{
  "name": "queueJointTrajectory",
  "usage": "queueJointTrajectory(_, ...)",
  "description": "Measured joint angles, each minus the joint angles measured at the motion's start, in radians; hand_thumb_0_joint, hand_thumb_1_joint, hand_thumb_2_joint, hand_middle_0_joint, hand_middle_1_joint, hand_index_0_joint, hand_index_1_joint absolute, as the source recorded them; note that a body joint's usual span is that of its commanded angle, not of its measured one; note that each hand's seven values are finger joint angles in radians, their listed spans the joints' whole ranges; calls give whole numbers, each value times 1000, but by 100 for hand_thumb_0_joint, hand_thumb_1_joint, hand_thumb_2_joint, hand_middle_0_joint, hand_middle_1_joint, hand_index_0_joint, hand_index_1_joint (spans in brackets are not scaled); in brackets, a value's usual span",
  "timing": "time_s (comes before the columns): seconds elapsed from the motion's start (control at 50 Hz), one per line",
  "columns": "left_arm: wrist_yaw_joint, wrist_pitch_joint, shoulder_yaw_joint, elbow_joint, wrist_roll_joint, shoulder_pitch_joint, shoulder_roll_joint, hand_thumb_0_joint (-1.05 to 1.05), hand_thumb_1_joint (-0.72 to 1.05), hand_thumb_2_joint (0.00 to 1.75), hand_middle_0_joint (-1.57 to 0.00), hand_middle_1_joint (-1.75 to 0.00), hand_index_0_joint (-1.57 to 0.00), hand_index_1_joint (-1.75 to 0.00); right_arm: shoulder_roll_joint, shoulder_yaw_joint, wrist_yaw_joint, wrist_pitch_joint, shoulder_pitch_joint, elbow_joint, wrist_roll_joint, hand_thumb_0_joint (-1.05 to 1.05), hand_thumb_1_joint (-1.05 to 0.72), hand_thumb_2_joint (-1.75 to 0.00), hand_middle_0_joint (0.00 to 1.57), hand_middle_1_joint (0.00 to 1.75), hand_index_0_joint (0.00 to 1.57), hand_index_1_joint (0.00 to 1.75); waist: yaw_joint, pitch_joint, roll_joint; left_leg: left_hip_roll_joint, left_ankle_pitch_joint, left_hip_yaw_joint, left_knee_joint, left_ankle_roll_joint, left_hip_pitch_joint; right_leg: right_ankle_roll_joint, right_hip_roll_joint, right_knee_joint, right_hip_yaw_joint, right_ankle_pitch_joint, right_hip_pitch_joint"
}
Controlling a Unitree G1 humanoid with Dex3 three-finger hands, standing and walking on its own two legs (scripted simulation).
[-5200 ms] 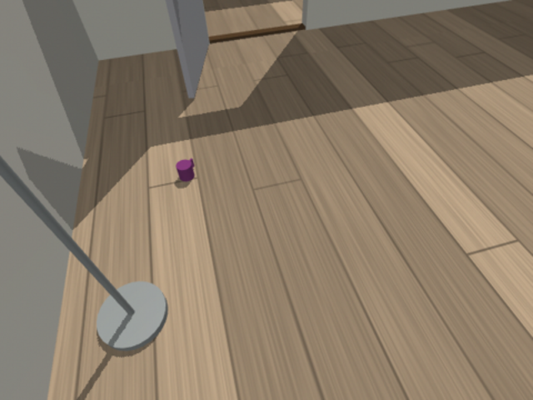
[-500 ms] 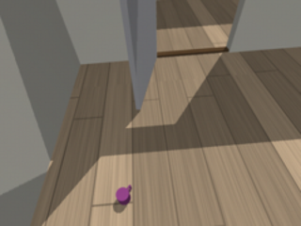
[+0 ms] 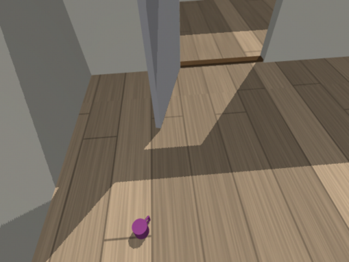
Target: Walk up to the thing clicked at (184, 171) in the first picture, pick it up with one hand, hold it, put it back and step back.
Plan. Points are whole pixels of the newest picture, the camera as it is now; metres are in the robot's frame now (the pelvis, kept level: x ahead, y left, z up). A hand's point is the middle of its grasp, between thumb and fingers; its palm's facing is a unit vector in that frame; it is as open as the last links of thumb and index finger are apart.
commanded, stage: stand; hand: left
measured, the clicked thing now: (142, 226) +0.43 +0.23 -0.74
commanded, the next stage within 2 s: none
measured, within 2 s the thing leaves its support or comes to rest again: neither
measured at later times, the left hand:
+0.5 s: hand out of the picture +0.07 +0.25 -0.16, palm faces -0.02 -0.94 -0.34, open 7.4 cm
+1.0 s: hand out of the picture +0.07 +0.25 -0.16, palm faces -0.02 -0.94 -0.34, open 7.4 cm
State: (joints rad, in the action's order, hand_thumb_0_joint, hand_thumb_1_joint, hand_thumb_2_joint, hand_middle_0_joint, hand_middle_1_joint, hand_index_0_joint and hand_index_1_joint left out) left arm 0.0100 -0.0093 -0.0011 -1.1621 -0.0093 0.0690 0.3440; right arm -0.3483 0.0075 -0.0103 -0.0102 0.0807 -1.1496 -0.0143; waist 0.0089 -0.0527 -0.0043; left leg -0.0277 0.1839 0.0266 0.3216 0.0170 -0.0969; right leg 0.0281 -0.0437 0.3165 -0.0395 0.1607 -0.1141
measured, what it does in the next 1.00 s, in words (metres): stands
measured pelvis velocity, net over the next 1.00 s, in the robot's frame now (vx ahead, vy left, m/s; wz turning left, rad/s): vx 0.00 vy -0.01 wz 0.01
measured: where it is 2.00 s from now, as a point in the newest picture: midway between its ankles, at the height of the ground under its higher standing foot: outside the picture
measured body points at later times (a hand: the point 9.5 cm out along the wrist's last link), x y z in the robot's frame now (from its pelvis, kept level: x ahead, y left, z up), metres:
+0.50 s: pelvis +0.00 +0.00 +0.00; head +0.01 -0.01 +0.45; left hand +0.07 +0.30 -0.13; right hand +0.08 -0.30 -0.13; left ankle +0.00 +0.13 -0.75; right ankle +0.01 -0.14 -0.75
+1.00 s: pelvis +0.00 -0.01 +0.00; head +0.01 -0.01 +0.45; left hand +0.07 +0.30 -0.13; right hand +0.08 -0.30 -0.13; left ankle +0.00 +0.13 -0.75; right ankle +0.01 -0.14 -0.75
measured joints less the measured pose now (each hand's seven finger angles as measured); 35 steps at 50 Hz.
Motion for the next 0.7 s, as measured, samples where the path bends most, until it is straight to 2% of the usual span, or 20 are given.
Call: queueJointTrajectory(0.7,3,4,7,12,-2,37,7,0,90,90,-20,-30,-20,-29,-3,-8,-1,0,20,0,-1,1,-91,-90,20,30,20,30,-6,5,-3,-2,-7,-14,-7,5,-5,-6,2,-6,-14,-1,0)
